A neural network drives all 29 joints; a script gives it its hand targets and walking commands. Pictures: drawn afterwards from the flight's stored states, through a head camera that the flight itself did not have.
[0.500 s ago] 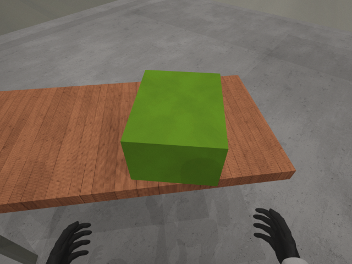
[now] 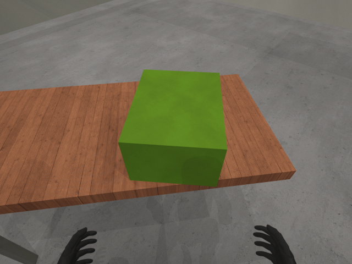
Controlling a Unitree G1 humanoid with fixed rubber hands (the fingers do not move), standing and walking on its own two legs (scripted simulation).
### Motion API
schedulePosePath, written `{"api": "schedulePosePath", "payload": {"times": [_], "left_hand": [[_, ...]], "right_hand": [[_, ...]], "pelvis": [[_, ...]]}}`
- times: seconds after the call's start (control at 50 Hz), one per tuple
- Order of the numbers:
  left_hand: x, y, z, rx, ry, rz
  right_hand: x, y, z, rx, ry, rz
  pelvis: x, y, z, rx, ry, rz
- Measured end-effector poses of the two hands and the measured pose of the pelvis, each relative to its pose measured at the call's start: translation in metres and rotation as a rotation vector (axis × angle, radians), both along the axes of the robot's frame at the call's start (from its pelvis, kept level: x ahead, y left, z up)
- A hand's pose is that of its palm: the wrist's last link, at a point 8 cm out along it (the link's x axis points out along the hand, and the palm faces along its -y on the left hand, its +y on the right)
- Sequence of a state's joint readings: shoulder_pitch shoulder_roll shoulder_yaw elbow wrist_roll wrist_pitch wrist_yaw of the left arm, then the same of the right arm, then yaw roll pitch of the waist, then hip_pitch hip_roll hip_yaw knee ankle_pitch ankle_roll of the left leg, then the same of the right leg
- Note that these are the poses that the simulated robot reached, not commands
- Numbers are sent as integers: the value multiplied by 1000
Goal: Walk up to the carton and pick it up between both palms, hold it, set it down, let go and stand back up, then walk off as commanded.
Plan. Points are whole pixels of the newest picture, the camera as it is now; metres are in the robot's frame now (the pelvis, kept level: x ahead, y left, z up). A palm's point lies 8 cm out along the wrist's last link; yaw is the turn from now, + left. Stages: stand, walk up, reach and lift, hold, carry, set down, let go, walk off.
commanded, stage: set down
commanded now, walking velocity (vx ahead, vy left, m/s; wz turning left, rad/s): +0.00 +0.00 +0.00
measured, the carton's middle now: (177, 123) +0.52 -0.02 +0.01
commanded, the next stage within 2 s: let go in 0.14 s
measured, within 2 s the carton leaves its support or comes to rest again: neither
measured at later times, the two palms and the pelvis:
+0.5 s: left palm out of the picture +0.16 +0.23 -0.07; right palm out of the picture +0.14 -0.24 -0.08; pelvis +0.01 +0.00 +0.00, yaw +0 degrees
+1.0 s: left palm out of the picture +0.16 +0.25 -0.07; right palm out of the picture +0.13 -0.32 -0.08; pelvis +0.01 -0.02 -0.01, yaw +0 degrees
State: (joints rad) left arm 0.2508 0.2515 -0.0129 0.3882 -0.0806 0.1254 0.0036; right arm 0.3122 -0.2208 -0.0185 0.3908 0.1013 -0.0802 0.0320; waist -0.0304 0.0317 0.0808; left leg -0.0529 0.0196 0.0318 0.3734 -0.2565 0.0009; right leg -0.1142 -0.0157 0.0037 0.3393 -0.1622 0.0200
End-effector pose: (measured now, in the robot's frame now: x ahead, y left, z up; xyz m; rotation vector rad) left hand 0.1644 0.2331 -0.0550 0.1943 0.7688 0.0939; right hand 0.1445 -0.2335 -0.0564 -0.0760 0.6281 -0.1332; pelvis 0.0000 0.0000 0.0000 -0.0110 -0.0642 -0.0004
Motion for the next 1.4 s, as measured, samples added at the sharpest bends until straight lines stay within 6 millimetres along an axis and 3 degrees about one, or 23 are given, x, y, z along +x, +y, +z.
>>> {"api": "schedulePosePath", "payload": {"times": [0.36,0.6,0.78,0.88,1.4], "left_hand": [[-5,3,-15,32,83,-7],[3,0,-14,43,75,-15],[7,19,-12,111,-3,1],[1,20,-15,120,22,6],[-15,23,-28,119,100,14]], "right_hand": [[-7,-2,-18,-29,69,20],[-4,-5,-24,-36,78,29],[-15,-64,-21,-194,209,10],[-15,-82,-18,-233,222,15],[-18,-84,-23,-230,239,9]], "pelvis": [[3,0,0,0,5,0],[7,-3,-1,3,11,0],[9,-11,-5,16,18,2],[9,-15,-6,21,19,2],[10,-15,-6,22,21,2]]}}
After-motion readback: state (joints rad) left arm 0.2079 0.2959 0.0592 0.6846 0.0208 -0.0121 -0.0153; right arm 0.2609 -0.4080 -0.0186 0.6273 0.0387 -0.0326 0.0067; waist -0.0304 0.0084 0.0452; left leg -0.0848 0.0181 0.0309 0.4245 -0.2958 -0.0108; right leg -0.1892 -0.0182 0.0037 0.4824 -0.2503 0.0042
